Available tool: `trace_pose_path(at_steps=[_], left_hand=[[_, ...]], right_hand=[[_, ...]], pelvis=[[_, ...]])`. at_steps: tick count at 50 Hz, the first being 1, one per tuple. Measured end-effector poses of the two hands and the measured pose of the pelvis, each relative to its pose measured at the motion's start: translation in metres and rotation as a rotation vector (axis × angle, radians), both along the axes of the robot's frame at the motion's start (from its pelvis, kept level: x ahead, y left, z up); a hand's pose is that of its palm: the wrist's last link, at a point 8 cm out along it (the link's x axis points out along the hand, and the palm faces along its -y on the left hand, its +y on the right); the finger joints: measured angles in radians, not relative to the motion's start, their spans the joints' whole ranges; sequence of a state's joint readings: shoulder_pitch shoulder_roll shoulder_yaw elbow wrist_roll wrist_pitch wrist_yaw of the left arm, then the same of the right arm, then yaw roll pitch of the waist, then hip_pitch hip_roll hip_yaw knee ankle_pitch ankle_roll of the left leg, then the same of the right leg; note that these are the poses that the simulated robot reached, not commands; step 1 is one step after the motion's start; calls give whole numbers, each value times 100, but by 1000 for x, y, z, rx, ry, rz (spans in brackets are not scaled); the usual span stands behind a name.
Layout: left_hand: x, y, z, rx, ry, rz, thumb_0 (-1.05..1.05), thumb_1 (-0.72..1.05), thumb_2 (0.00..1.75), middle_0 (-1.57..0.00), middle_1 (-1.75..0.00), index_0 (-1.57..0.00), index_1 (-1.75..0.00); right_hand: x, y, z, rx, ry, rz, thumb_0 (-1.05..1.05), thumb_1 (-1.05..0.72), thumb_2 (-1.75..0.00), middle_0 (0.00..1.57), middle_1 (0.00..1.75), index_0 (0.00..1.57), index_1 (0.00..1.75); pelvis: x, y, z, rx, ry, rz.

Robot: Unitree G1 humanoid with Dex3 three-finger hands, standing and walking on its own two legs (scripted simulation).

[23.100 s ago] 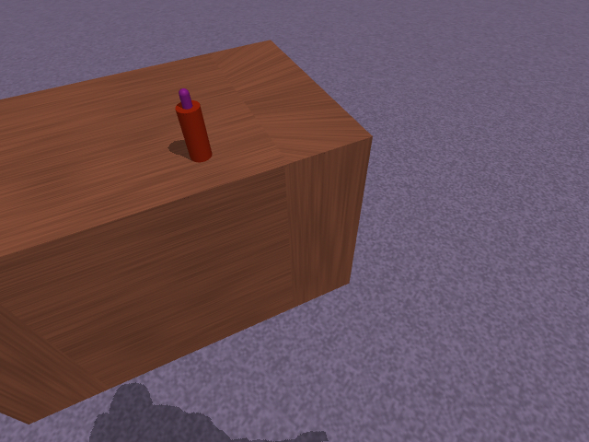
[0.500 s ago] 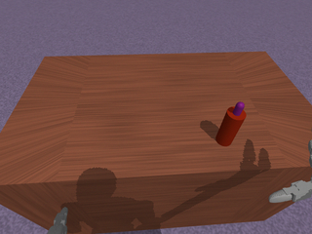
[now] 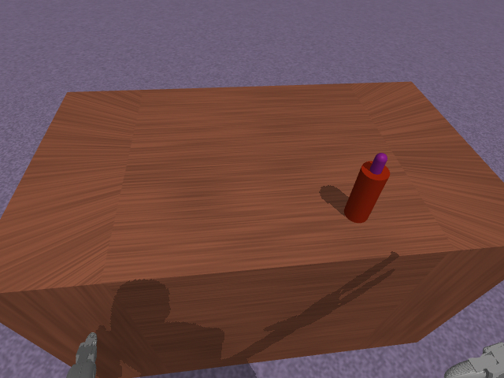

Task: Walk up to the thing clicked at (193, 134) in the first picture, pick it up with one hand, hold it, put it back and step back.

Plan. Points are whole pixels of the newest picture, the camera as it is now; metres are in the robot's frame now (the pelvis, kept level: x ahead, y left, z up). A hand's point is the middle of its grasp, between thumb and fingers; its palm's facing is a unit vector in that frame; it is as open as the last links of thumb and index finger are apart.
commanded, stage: sink last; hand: right
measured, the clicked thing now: (368, 186) +0.47 -0.24 +0.02
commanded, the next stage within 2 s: home in 0.06 s
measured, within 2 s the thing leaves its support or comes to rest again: neither
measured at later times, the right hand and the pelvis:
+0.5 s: hand (421, 348) +0.17 -0.23 -0.01, palm faces +0.20 +0.93 -0.29, open 17.5 cm; pelvis +0.00 -0.01 +0.01, yaw +0 degrees
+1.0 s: hand (368, 344) +0.21 -0.19 -0.10, palm faces +0.07 +0.97 -0.23, open 17.4 cm; pelvis +0.03 -0.02 +0.00, yaw +2 degrees
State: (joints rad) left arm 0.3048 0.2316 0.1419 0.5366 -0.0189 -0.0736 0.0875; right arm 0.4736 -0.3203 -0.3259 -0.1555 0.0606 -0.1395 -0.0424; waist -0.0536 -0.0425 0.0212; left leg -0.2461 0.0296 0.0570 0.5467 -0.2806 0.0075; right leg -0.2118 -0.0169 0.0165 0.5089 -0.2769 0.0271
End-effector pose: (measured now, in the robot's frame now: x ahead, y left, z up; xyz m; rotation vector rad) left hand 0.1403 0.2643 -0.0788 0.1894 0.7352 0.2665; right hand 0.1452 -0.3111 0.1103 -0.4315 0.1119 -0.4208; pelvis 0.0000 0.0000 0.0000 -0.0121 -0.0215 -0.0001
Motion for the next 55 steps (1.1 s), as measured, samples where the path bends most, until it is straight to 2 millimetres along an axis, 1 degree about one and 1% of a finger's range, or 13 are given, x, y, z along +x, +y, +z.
trace_pose_path(at_steps=[4, 8, 12, 15, 19, 22, 24, 30, 33, 36, 39, 44, 55], left_hand=[[0, -3, 0, -4, -3, -15, -2, -51, 5, -6, -5, -6, -4], [4, -10, 1, -19, -18, -28, -2, -51, 5, -6, -5, -6, -5], [8, -14, 7, -23, -43, -32, -2, -48, 8, -7, -6, -7, -7], [9, -19, 9, -26, -45, -45, -1, -39, 17, -9, -10, -9, -10], [14, -40, 5, -57, -27, -92, -1, -20, 32, -11, -14, -11, -14], [18, -54, 1, -83, -11, -113, -1, -1, 43, -13, -17, -13, -17], [20, -58, 0, -90, -7, -113, -1, 12, 50, -14, -18, -14, -18], [20, -51, -1, -59, 15, -88, -1, 47, 67, -17, -23, -17, -23], [20, -48, 0, -41, 30, -82, 0, 63, 75, -18, -25, -18, -25], [21, -47, 1, -32, 41, -83, 0, 74, 81, -19, -27, -19, -27], [22, -47, 1, -29, 49, -85, 0, 81, 85, -20, -28, -19, -28], [18, -44, -5, -23, 100, -92, 0, 87, 88, -20, -29, -20, -29], [8, -42, -18, -45, 204, -62, 1, 90, 90, -21, -29, -20, -29]], right_hand=[[1, -1, 6, -16, -39, 5, -1, 55, -5, 6, 6, 6, 6], [2, 2, 3, -7, -45, 25, -1, 54, -5, 6, 6, 6, 6], [2, -1, -4, 8, -29, 28, -1, 53, -5, 6, 6, 6, 6], [1, -4, -16, 34, 3, 17, -1, 54, -5, 6, 6, 6, 6], [2, 4, -45, 109, 84, 24, -1, 55, -5, 5, 5, 6, 6], [2, 18, -73, 178, 176, 48, -1, 55, -5, 5, 5, 6, 6], [1, 28, -92, 223, 247, 67, -1, 55, -5, 5, 5, 6, 6], [-1, 53, -143, 325, 448, 97, -1, 54, -5, 6, 5, 6, 6], [4, 66, -166, 362, 535, 116, -1, 55, -5, 6, 5, 6, 6], [13, 77, -181, 386, 595, 139, -1, 55, -5, 6, 5, 6, 6], [23, 82, -188, 397, 620, 147, -1, 54, -5, 6, 5, 6, 6], [37, 77, -184, 383, 593, 116, -1, 54, -5, 6, 5, 6, 6], [44, 73, -186, 362, 633, 100, -1, 54, -5, 5, 5, 6, 6]], pelvis=[[-1, 1, 1, 0, -6, 1], [-1, 0, 2, 1, -9, 2], [1, -2, 4, 1, -14, 2], [2, -4, 5, 2, -16, 4], [2, -6, 6, 4, -13, 8], [2, -8, 6, 5, -4, 8], [3, -10, 6, 5, 1, 8], [6, -13, 6, 7, 13, 10], [8, -13, 6, 8, 23, 12], [11, -13, 6, 9, 30, 16], [14, -13, 6, 11, 35, 20], [20, -14, 5, 15, 34, 27], [30, -17, 5, 13, 46, 34]])
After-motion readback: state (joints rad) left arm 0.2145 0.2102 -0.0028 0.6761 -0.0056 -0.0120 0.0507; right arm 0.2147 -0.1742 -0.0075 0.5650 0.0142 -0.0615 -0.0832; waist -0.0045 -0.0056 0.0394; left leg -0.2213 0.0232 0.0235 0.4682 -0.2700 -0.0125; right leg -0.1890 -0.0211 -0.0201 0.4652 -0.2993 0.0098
